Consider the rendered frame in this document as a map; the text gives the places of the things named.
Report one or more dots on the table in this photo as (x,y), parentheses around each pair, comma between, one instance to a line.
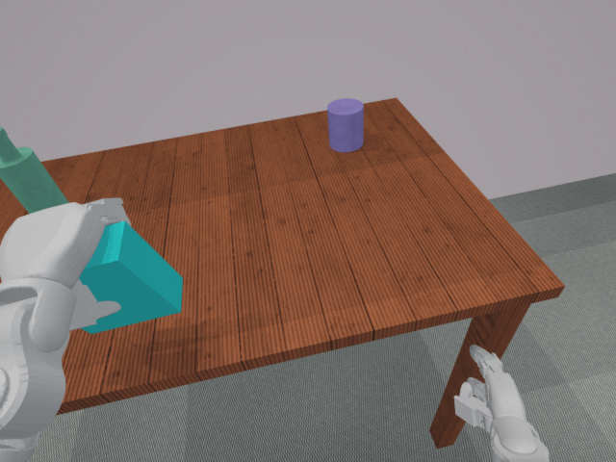
(288,248)

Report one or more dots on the left robot hand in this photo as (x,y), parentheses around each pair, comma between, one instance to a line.
(56,244)

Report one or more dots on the robot left forearm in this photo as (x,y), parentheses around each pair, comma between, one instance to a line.
(35,315)

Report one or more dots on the robot right forearm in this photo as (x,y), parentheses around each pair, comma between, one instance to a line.
(516,440)

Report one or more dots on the sponge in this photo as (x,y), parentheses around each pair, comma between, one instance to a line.
(124,268)

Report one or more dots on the right robot hand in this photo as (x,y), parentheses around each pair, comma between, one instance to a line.
(498,397)

